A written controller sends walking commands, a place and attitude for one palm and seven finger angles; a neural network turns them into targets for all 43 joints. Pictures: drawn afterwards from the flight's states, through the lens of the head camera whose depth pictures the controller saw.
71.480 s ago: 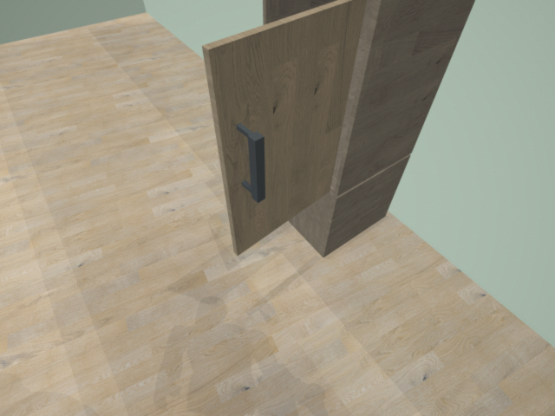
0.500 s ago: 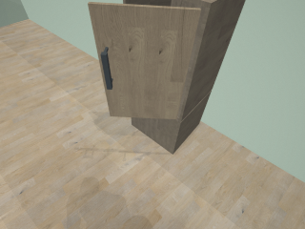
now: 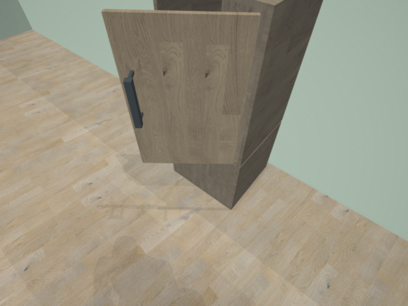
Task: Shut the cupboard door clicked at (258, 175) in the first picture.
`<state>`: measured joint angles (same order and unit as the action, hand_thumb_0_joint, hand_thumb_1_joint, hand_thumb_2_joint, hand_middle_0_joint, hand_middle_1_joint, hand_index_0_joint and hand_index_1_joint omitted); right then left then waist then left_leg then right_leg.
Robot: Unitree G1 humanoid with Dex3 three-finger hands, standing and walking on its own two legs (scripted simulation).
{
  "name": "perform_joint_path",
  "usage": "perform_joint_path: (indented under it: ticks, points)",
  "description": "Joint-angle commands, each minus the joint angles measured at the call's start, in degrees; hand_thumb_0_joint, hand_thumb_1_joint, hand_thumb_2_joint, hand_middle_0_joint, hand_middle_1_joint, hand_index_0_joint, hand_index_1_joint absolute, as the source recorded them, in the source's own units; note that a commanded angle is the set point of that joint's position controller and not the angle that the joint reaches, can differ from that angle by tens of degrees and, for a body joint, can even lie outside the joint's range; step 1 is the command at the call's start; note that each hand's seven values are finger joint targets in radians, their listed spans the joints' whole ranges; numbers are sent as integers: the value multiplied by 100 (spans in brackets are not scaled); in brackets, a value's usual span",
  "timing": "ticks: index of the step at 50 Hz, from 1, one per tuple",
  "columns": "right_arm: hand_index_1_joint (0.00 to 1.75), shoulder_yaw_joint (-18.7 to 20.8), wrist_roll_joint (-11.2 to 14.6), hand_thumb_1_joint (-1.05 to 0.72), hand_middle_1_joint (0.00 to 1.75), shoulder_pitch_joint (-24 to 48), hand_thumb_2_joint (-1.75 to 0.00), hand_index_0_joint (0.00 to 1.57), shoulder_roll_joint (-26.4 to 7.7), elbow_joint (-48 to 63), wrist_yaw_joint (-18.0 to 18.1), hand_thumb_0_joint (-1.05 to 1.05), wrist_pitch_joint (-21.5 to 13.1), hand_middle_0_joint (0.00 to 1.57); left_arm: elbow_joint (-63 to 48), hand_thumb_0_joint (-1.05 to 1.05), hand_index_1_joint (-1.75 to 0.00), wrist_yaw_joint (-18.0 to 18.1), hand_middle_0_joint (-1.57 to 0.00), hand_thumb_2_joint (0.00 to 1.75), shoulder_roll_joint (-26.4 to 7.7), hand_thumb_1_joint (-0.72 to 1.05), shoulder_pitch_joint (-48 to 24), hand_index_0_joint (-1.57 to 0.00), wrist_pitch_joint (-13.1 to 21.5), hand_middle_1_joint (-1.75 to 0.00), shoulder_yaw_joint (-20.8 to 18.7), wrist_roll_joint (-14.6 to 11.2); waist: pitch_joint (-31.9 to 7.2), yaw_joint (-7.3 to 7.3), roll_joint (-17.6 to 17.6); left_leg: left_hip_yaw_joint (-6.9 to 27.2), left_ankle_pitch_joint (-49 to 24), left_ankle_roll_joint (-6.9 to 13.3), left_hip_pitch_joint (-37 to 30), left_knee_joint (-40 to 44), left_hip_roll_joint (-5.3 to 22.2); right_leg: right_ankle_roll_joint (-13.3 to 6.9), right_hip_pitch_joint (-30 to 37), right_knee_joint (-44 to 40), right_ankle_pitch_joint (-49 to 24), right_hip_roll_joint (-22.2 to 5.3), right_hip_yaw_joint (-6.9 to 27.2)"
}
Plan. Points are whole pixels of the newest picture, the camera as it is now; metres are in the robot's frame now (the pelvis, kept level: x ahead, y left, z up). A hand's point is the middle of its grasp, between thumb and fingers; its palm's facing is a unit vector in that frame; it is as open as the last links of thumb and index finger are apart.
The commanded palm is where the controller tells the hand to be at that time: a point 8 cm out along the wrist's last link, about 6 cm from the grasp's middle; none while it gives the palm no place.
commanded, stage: look again from close up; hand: left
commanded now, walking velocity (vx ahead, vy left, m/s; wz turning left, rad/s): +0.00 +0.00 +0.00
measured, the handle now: (135, 100) +0.67 +0.25 +0.00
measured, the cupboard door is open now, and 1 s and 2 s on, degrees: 38 38 38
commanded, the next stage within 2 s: shuffle to correct the standing spot in 1.36 s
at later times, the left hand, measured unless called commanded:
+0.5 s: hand out of the picture +0.01 +0.15 -0.18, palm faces +0.02 -0.99 -0.17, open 7.3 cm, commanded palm none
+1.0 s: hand out of the picture +0.02 +0.14 -0.18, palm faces +0.03 -0.98 -0.17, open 7.3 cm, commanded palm none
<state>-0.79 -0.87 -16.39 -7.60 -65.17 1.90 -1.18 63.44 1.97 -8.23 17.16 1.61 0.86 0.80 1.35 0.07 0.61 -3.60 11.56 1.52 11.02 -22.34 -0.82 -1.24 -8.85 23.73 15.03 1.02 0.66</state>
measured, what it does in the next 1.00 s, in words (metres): stands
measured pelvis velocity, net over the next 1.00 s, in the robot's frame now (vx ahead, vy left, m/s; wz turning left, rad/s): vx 0.04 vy -0.02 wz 0.00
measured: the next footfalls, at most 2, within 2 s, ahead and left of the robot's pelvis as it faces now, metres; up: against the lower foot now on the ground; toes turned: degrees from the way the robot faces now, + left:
left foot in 1.84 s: +0.18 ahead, +0.14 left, +0.00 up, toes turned +6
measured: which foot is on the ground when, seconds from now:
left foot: down 0.00-1.00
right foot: down 0.00-1.00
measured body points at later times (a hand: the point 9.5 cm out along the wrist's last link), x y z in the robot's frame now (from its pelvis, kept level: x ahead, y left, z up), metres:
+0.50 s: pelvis +0.03 -0.01 +0.00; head +0.04 -0.01 +0.45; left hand +0.01 +0.20 -0.16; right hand +0.03 -0.23 -0.16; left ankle +0.00 +0.10 -0.74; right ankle -0.03 -0.11 -0.74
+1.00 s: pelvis +0.04 -0.02 +0.00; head +0.05 -0.02 +0.45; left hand +0.02 +0.20 -0.16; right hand +0.03 -0.23 -0.16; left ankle +0.00 +0.10 -0.74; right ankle -0.03 -0.11 -0.74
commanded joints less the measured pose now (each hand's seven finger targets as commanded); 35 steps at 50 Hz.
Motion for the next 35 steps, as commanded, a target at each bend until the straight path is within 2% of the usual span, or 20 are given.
perform_joint_path:
  ticks: [1,9,19,26,35]
  points:
    - [30,97,29,-90,30,-372,-90,20,-507,141,27,0,-99,20,-105,0,-30,22,-20,90,-477,90,543,-20,63,-30,-97,-20,101,-30,42,636,-918,51,-272,316,673,-107,-249,-407,-1079,-648,520]
    - [30,85,25,-90,30,-332,-90,20,-504,77,45,0,-102,20,-61,0,-30,31,-20,90,-471,90,545,-20,69,-30,-99,-25,100,-19,-69,575,-1087,39,-396,305,681,-113,-182,-409,-1317,-661,526]
    - [30,78,22,-90,30,-315,-90,20,-524,59,67,0,-102,20,-29,0,-30,46,-20,90,-474,90,603,-20,74,-30,-110,-23,73,-19,-35,541,-1316,31,-530,244,688,-107,-65,-412,-1679,-673,511]
    - [30,74,25,-90,30,-298,-90,20,-500,45,73,0,-86,20,-15,0,-30,54,-20,90,-453,90,651,-20,67,-30,-113,-14,228,-32,-18,527,-1265,29,-499,239,690,-105,-98,-458,-1686,-671,500]
    - [30,68,21,-90,30,-323,-90,20,-514,9,84,0,-94,20,-8,0,-30,59,-20,90,-485,90,675,-20,82,-30,-117,-31,64,-27,-6,512,-1356,10,-577,225,684,-112,69,-437,-1973,-683,506]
